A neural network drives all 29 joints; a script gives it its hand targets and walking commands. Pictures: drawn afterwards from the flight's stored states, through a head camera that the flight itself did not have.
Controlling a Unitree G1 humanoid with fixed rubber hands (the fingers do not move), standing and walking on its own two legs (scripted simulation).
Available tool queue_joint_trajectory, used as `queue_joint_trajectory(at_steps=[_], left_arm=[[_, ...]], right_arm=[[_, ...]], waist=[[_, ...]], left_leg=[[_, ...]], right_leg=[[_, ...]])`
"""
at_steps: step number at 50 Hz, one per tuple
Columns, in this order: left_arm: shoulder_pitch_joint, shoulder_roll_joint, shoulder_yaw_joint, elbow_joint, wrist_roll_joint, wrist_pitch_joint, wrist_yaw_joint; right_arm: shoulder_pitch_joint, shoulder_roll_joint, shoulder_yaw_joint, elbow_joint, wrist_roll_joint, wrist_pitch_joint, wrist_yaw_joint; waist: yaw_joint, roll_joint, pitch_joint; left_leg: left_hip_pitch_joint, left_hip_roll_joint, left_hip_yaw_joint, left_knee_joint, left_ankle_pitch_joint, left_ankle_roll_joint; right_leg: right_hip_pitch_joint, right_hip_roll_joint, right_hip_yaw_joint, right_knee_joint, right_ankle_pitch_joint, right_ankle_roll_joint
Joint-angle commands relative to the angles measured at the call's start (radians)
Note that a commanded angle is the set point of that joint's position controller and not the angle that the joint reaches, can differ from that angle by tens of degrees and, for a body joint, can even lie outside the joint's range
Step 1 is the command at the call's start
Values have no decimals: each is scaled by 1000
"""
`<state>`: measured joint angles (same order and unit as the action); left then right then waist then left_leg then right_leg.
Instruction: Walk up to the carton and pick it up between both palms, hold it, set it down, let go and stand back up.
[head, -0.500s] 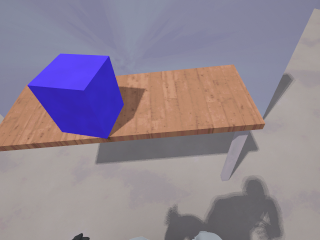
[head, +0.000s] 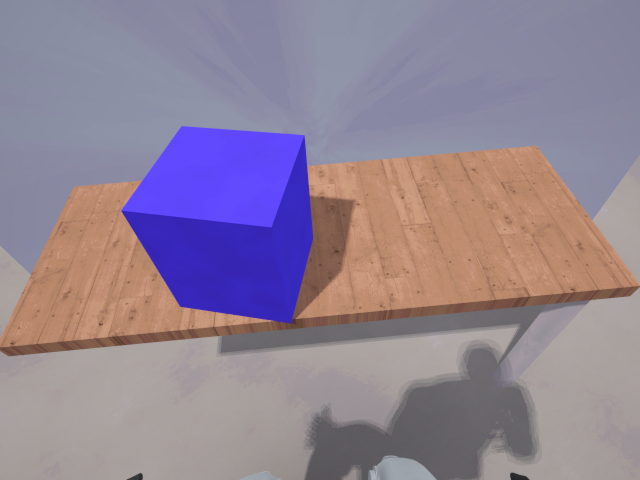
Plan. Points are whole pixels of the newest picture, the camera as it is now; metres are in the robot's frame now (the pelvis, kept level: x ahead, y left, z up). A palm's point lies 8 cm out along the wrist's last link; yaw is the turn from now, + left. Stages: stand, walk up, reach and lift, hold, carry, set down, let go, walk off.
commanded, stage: walk up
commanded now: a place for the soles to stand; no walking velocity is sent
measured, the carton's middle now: (237, 227) +0.52 +0.14 -0.01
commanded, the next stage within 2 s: none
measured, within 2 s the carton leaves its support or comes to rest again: neither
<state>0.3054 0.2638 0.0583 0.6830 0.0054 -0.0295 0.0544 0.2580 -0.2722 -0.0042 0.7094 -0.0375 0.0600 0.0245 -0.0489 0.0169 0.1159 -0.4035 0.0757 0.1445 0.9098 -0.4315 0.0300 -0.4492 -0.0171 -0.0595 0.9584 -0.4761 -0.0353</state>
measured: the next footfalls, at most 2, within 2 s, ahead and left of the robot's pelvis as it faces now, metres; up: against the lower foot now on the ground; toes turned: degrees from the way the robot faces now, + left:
right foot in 0.02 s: +0.10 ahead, -0.09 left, +0.00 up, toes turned -3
left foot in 0.32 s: +0.19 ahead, +0.29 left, +0.00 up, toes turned +5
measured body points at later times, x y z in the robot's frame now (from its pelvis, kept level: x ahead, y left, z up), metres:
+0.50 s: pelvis +0.09 +0.17 +0.00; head +0.12 +0.17 +0.45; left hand +0.19 +0.46 -0.11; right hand +0.21 -0.08 -0.11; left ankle +0.15 +0.29 -0.69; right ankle +0.08 +0.03 -0.65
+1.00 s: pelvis +0.12 +0.20 +0.04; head +0.13 +0.20 +0.49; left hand +0.25 +0.44 -0.08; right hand +0.20 -0.06 -0.07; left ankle +0.15 +0.29 -0.69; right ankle +0.12 +0.08 -0.69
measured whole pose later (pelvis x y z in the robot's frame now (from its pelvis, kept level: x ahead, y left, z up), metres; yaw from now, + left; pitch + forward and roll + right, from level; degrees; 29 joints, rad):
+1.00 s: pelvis +0.12 +0.20 +0.04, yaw -5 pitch -1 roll +0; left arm 0.22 0.24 0.01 0.80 0.00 0.01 -0.02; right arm 0.30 -0.26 0.01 0.71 0.00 0.00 0.01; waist -0.01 0.00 0.03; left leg -0.25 0.04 0.20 0.53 -0.26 0.04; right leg -0.25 -0.01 -0.01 0.55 -0.28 0.00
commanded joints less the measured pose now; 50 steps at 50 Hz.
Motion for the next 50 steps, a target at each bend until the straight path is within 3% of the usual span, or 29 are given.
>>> queue_joint_trajectory(at_steps=[1, 2, 3, 4, 5, 6, 7, 9, 10, 13, 14, 15, 16, 17, 18, 19, 20, 21, 23, 25, 27, 30, 31, 32, 33, 35, 37, 44, 50], left_arm=[[293, 139, 58, -34, 29, -50, 15], [257, 244, 81, -60, 68, -45, 30], [221, 294, 96, -59, 65, -23, 47], [177, 258, 89, -73, 63, -20, 59], [142, 222, 71, -80, 64, -24, 64], [123, 210, 64, -86, 67, -30, 64], [94, 203, 57, -88, 67, -34, 61], [48, 190, 48, -88, 62, -36, 46], [45, 197, 52, -89, 60, -36, 42], [17, 216, 61, -90, 56, -32, 31], [-4, 225, 64, -100, 53, -27, 26], [-65, 222, 56, -110, 43, -17, 16], [-60, 180, 40, -114, 37, -7, 4], [-1, 113, 18, -120, 29, 1, -4], [23, 66, -2, -165, -5, 9, -6], [5, 103, 11, -149, -16, 24, 16], [-46, 133, 24, -149, -8, 30, 14], [-32, 122, 22, -136, -8, 27, 8], [31, 110, 13, -110, 4, 18, 1], [20, 116, 13, -96, 17, 16, -11], [29, 117, 10, -89, 15, 20, -21], [60, 137, 18, -76, 14, 12, -36], [32, 174, 27, -77, 20, 11, -41], [-56, 210, 33, -88, 8, 16, -49], [-90, 185, 20, -83, -16, 16, -58], [-64, 130, 0, -60, -10, 16, -61], [-51, 134, -1, -37, -6, 18, -60], [-79, 112, -15, 8, -5, 16, -66], [-88, 119, -18, 41, -10, 12, -69]], right_arm=[[-105, -116, -20, -119, -11, -8, 1], [-58, -47, -1, -149, -8, -5, 8], [-104, -140, -36, -155, -20, 25, 2], [-125, -170, -47, -146, -25, 41, 7], [-142, -155, -44, -141, -22, 39, 13], [-120, -137, -44, -132, -27, 35, 15], [-96, -126, -46, -123, -33, 32, 17], [-65, -107, -50, -121, -15, 26, 27], [-74, -96, -52, -130, -7, 23, 35], [-58, -72, -53, -143, 5, 6, 48], [-33, -76, -60, -140, 3, 0, 50], [47, -86, -72, -113, 7, -13, 48], [161, -123, -91, -70, 8, -29, 43], [215, -200, -115, -48, 1, -39, 34], [158, -311, -131, -92, -4, -44, 22], [81, -316, -129, -106, 25, -33, 11], [41, -252, -105, -108, 34, -33, -3], [30, -232, -92, -115, 24, -35, -19], [-21, -221, -80, -119, 17, -39, -35], [-8, -177, -65, -107, 14, -48, -37], [-23, -180, -59, -106, 16, -53, -40], [-98, -176, -39, -130, 39, -57, -36], [-70, -150, -31, -144, 45, -62, -30], [-12, -125, -26, -134, 58, -66, -29], [-9, -137, -30, -112, 57, -65, -34], [-41, -176, -40, -102, 49, -73, -33], [-11, -162, -38, -95, 43, -80, -29], [23, -146, -35, -98, 44, -84, -27], [46, -138, -38, -95, 41, -88, -26]], waist=[[137, -23, -173], [121, -242, -181], [122, -125, -142], [109, -73, -90], [108, -72, -28], [99, -86, -33], [83, -143, -40], [68, -190, -44], [74, -230, -40], [65, -258, -78], [44, -271, -93], [-9, -228, -123], [-45, -126, -185], [-61, 85, -228], [-59, 324, -229], [-59, 266, -216], [-44, 132, -124], [-30, 128, -97], [17, 197, -80], [16, 145, -93], [38, 143, -126], [108, 63, -156], [94, 4, -181], [32, -45, -191], [27, -26, -174], [62, 30, -159], [57, -12, -170], [53, 38, -143], [48, -3, -134]], left_leg=[[-240, 107, -147, -86, 173, 68], [-397, -8, -70, 146, -61, -35], [-408, 19, -173, 279, -170, -61], [-430, 40, -204, 349, -143, -67], [-469, 47, -204, 365, -85, -76], [-452, 50, -199, 367, -73, -81], [-410, 65, -209, 345, -61, -85], [-317, 61, -201, 269, -56, -87], [-284, 64, -189, 208, -60, -85], [-124, 49, -132, -17, -1, -62], [-23, 32, -92, -106, 61, -49], [176, 1, -45, -230, 203, -30], [351, -60, -4, -270, 283, -15], [436, -12, -125, -314, 282, 21], [346, 252, -571, -520, 125, 158], [182, 324, -705, -624, -75, 295], [130, 290, -643, -609, -101, 274], [153, 274, -582, -564, 10, 250], [91, 292, -525, -529, 124, 248], [85, 306, -498, -517, 236, 229], [74, 313, -469, -492, 325, 208], [-52, 244, -308, -416, 310, 87], [-86, 188, -248, -389, 247, 32], [-15, 114, -201, -414, 133, -19], [109, 98, -200, -433, 116, -24], [82, 159, -248, -501, 188, 2], [112, 160, -235, -518, 212, 11], [141, 146, -177, -574, 205, -1], [166, 124, -153, -564, 206, 10]], right_leg=[[451, -102, 199, -446, 158, -58], [478, -368, 710, -628, -121, -168], [371, -498, 896, -700, -243, -275], [369, -486, 823, -661, -205, -299], [370, -442, 697, -609, 36, -286], [372, -420, 613, -575, 175, -272], [340, -389, 514, -552, 269, -255], [278, -320, 354, -516, 348, -224], [255, -311, 328, -507, 367, -222], [209, -269, 206, -449, 430, -189], [156, -252, 166, -405, 458, -167], [34, -220, 92, -323, 428, -127], [-48, -158, 27, -182, 330, -73], [-133, -91, -27, 0, 185, -21], [-236, 28, -26, 168, -168, 39], [-165, -9, 89, 268, -272, 27], [-182, -30, 140, 319, -174, 23], [-210, -25, 132, 320, -126, 23], [-142, -68, 122, 208, -106, 32], [-74, -67, 115, 111, -128, 39], [13, -67, 100, -26, -73, 36], [263, -63, 117, -360, 277, -14], [308, -110, 216, -414, 316, -52], [219, -148, 310, -426, 227, -92], [119, -127, 272, -407, 212, -88], [191, -71, 151, -366, 305, -33], [205, -68, 144, -389, 299, -21], [224, -86, 143, -458, 319, -16], [213, -94, 152, -502, 340, -16]])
